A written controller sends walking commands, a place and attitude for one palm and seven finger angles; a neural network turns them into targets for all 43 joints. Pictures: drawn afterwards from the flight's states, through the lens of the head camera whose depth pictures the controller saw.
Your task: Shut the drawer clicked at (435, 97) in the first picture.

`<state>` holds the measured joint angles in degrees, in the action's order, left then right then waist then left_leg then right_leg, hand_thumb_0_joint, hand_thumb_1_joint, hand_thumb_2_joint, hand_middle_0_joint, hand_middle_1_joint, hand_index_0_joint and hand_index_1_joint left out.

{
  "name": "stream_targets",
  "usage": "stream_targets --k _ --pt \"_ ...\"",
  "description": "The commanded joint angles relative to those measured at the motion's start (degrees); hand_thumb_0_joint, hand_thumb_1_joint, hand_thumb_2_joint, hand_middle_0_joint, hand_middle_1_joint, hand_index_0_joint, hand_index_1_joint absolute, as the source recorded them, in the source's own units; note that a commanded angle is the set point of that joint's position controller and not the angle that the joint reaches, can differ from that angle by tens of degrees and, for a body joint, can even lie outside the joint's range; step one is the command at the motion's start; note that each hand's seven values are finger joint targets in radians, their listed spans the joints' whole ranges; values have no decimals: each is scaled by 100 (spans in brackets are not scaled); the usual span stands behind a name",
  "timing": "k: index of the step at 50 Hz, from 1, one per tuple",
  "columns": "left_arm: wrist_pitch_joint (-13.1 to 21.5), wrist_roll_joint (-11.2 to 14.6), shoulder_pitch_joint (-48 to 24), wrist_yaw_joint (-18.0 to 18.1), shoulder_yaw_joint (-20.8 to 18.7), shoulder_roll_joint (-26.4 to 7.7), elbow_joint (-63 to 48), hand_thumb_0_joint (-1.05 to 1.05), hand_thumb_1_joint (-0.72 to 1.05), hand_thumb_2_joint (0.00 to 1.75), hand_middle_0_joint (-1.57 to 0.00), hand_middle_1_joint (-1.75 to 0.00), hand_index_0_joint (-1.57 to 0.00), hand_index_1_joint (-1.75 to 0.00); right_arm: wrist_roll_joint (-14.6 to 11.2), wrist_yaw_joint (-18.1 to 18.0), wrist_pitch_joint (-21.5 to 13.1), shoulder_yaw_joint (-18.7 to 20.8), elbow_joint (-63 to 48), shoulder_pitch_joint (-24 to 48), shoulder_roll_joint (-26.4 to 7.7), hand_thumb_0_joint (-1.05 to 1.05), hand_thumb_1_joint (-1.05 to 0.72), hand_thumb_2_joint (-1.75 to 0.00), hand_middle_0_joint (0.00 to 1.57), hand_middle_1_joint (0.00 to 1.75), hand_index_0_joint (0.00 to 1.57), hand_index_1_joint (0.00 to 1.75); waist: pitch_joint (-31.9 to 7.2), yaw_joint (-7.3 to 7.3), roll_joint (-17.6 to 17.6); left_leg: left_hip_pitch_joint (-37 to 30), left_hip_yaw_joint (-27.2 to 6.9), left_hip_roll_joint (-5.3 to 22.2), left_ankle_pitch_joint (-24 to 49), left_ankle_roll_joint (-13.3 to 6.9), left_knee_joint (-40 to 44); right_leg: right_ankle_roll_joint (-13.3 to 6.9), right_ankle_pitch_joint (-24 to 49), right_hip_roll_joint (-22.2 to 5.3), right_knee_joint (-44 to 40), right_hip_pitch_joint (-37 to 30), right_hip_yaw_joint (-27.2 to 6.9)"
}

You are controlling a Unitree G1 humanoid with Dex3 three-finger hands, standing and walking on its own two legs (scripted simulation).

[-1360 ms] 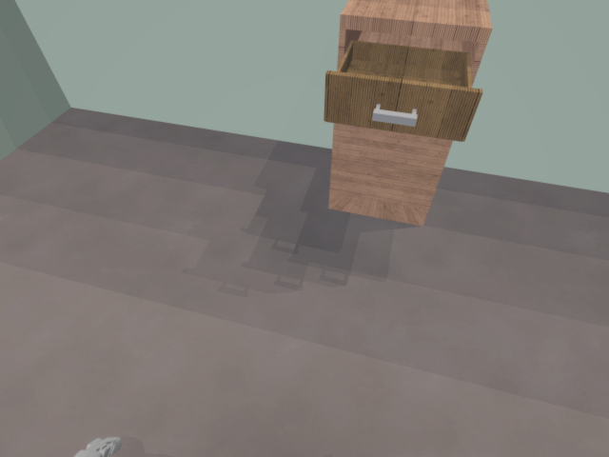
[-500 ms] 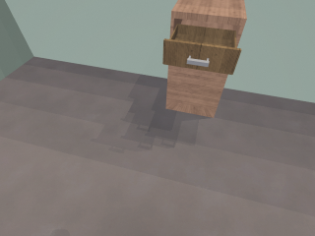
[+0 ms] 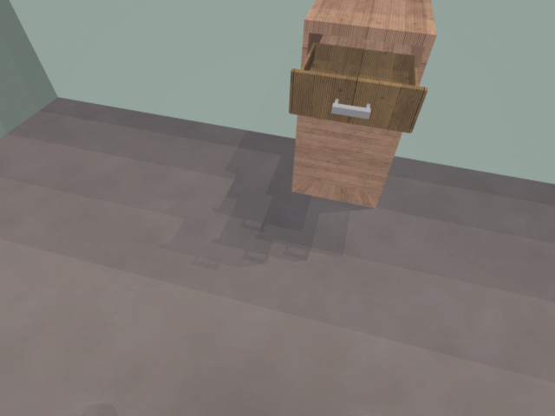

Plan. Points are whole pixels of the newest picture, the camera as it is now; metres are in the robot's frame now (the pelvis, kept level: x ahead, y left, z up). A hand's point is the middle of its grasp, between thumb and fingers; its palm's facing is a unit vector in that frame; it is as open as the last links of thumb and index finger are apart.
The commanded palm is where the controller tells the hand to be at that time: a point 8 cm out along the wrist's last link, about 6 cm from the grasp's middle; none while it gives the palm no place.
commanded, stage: look at it before walking up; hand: left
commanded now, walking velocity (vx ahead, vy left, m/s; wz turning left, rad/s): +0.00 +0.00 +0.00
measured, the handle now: (351, 107) +0.95 -0.16 -0.05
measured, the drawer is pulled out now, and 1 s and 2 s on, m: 0.30 0.30 0.30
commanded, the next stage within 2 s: walk to a spot facing it in 0.08 s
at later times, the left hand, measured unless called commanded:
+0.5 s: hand out of the picture +0.05 +0.21 -0.18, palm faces -0.11 -0.95 -0.29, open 7.4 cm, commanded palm none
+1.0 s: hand out of the picture +0.10 +0.18 -0.17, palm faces -0.24 -0.95 -0.20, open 7.4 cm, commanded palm none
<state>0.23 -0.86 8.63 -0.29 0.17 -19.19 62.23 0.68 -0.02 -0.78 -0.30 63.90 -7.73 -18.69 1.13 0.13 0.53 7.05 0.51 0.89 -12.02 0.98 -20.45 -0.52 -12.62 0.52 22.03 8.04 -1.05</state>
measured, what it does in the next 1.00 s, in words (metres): lifts its left foot, turning right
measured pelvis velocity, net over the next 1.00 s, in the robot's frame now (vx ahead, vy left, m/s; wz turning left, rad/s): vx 0.09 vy -0.01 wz -0.38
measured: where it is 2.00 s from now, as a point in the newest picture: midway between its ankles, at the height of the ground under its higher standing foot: (314, 386)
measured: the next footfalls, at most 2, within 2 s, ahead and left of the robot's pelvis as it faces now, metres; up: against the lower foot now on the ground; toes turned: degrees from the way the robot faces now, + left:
left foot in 1.06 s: +0.27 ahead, +0.07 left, +0.00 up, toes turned -23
right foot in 1.62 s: +0.31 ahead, -0.23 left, +0.00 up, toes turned -55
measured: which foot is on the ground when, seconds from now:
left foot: down 0.00-0.56, up 0.58-1.00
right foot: down 0.00-1.00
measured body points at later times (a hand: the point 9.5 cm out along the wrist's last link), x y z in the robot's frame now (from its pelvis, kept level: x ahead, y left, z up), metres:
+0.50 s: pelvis -0.01 -0.01 -0.02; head +0.01 -0.01 +0.43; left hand +0.06 +0.26 -0.16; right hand +0.04 -0.28 -0.16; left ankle -0.01 +0.13 -0.75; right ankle -0.01 -0.10 -0.74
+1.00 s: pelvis +0.09 -0.01 +0.00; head +0.11 -0.01 +0.44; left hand +0.11 +0.23 -0.15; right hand +0.13 -0.28 -0.13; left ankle +0.21 +0.09 -0.71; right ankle -0.02 -0.10 -0.75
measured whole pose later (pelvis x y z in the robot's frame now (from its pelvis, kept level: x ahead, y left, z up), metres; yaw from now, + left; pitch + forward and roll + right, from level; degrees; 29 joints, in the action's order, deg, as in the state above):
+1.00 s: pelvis +0.09 -0.01 +0.00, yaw -22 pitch +1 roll +0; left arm 1.8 -2.1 26.7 -0.1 -3.2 -9.9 57.6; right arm 0.9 1.2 -0.6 3.4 52.2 -7.7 -11.5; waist 0.9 4.7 0.6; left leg 28.7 0.6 3.0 -16.2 3.3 -43.2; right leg -2.1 -17.5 4.6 21.8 4.7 -11.3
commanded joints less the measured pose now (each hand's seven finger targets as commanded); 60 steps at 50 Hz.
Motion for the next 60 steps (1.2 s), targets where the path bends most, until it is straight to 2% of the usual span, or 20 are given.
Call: stream_targets --k 1,11,15,21,24,26,27,28,29,31,32,35,47,49,51,52,53,54,56,60 --pt "152 26 -191 91 -228 -1157 -348 0 90 90 -20 -30 -20 -30 -16 -106 -152 237 -349 273 -1162 0 -90 -90 20 30 20 30 -242 -2 -30 -49 -503 626 827 -210 295 -150 950 -706 -378 62 -609" --pt "133 21 -166 88 -255 -1206 -366 0 90 90 -20 -30 -20 -30 -14 -131 -173 267 -367 264 -1220 0 -90 -90 20 30 20 30 -307 -3 -110 -245 -417 678 1151 -214 211 -173 1359 -672 -268 77 -647" --pt "-99 11 219 106 -210 -580 -465 0 90 90 -20 -30 -20 -30 -6 -176 -22 236 -485 -160 -573 0 -90 -90 20 30 20 30 -153 -33 -82 -171 -107 767 884 -128 -104 -98 1440 -554 200 580 -756" --pt "-226 -34 469 31 -341 -435 -927 0 90 90 -20 -30 -20 -30 14 -204 73 478 -1008 -133 -763 0 -90 -90 20 30 20 30 -125 21 -660 117 -297 1400 628 -475 -177 -21 689 -99 1588 1269 -496" --pt "-263 -44 676 -82 -413 -183 -1096 0 90 90 -20 -30 -20 -30 42 -147 27 542 -1176 -12 -834 0 -90 -90 20 30 20 30 -78 136 -1133 590 -513 2120 -688 -942 231 64 -1587 -197 2493 1146 69" --pt "-194 -89 1406 -140 -466 -70 -933 0 90 90 -20 -30 -20 -30 70 -102 57 532 -1261 299 -732 0 -90 -90 20 30 20 30 38 577 -522 1587 32 1667 -1769 -540 -791 -14 -998 -98 1388 -40 222" --pt "-102 -131 1849 -96 -541 -438 -840 0 90 90 -20 -30 -20 -30 35 -53 104 481 -1369 329 -409 0 -90 -90 20 30 20 30 193 771 1018 2451 687 850 -2421 -89 -2506 -294 -1754 -643 65 -376 -1056" --pt "-2 -110 2178 10 -631 -919 -857 0 90 90 -20 -30 -20 -30 19 -13 76 383 -1710 572 -61 0 -90 -90 20 30 20 30 467 834 2432 3771 721 29 -2746 170 -4320 -957 -2165 -1994 -1360 -307 -3923" --pt "65 -22 2170 98 -626 -841 -928 0 90 90 -20 -30 -20 -30 38 -21 23 422 -1783 820 -334 0 -90 -90 20 30 20 30 680 790 1610 3697 -190 248 -1959 56 -4677 -1076 -2184 -1968 -1663 101 -4285" --pt "147 -27 1429 79 -545 -485 -1104 0 90 90 -20 -30 -20 -30 62 30 -72 486 -1585 414 -247 0 -90 -90 20 30 20 30 572 230 416 3438 -300 498 -896 95 -4664 -1189 -1865 -1613 -1280 221 -3239" --pt "199 -29 1389 75 -537 -357 -1123 0 90 90 -20 -30 -20 -30 82 50 -83 489 -1484 277 -157 0 -90 -90 20 30 20 30 356 183 151 3195 -187 513 -683 151 -4534 -1170 -1378 -1432 -1170 174 -2867" --pt "300 -19 1600 52 -531 -171 -1027 0 90 90 -20 -30 -20 -30 83 57 -68 499 -1437 50 37 0 -90 -90 20 30 20 30 168 114 483 3126 -100 488 -167 238 -4340 -1067 -479 -1122 -1071 56 -2195" --pt "306 -103 1980 123 -605 -230 -784 0 90 90 -20 -30 -20 -30 -2 82 -254 462 -1934 772 339 0 -90 -90 20 30 20 30 143 401 732 2661 66 209 -491 220 -2289 -1114 774 -1067 -583 -415 -2401" --pt "274 -98 1753 114 -632 -259 -859 0 90 90 -20 -30 -20 -30 -28 54 -299 475 -1920 555 307 0 -90 -90 20 30 20 30 223 270 817 1789 90 75 -514 147 -1745 -1021 890 -987 -377 131 -2399" --pt "257 -54 1410 90 -666 -236 -945 0 90 90 -20 -30 -20 -30 -22 -44 -357 515 -1636 -398 128 0 -90 -90 20 30 20 30 -10 -180 666 72 132 -36 -136 62 -717 -744 984 -507 502 953 -2075" --pt "250 -28 1400 40 -658 -25 -996 0 90 90 -20 -30 -20 -30 -7 -136 -377 605 -1396 -1258 -274 0 -90 -90 20 30 20 30 -433 -494 -59 -1422 -467 600 -528 -89 -473 -566 544 -78 1626 1874 -1653" --pt "249 49 1487 -39 -632 318 -1130 0 90 90 -20 -30 -20 -30 109 -162 -396 723 -1263 -1998 -953 0 -90 -90 20 30 20 30 -897 -647 -1877 -2080 -2789 2490 -1331 -715 275 -217 -1885 626 3635 2980 -623" --pt "290 -7 1369 -55 -656 186 -1207 0 90 90 -20 -30 -20 -30 85 -146 -331 647 -1332 -1916 -832 0 -90 -90 20 30 20 30 -642 -544 -1392 -1417 -3476 2963 -2048 -1076 819 -177 -1956 295 4625 3203 -432" --pt "221 -95 976 -141 -665 208 -1138 0 90 90 -20 -30 -20 -30 67 -134 -356 489 -1426 -1131 -166 0 -90 -90 20 30 20 30 314 -205 -902 71 -2304 2386 -2290 -878 1114 -130 -976 -268 5355 3308 -291" --pt "-29 -129 1080 -260 -606 460 -1052 0 90 90 -20 -30 -20 -30 29 -179 -512 337 -1247 -1049 289 0 -90 -90 20 30 20 30 278 131 -809 451 -307 1755 138 -558 949 66 18 -528 5098 2975 -106"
